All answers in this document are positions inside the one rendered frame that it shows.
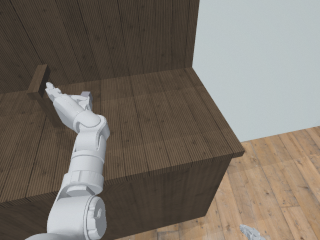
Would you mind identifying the robot left hand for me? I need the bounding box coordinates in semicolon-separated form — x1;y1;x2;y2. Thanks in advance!
45;82;93;131

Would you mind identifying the tap lever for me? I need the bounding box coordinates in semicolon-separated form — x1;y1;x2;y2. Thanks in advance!
68;91;93;102

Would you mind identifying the counter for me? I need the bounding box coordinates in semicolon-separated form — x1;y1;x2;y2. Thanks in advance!
0;0;245;240

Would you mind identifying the robot right hand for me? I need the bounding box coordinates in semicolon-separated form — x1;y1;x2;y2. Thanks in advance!
239;224;266;240

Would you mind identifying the robot left forearm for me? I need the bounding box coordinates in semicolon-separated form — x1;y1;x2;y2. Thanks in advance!
47;110;110;233

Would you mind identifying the left robot upper arm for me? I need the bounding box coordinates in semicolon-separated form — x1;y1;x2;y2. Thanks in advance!
25;195;107;240

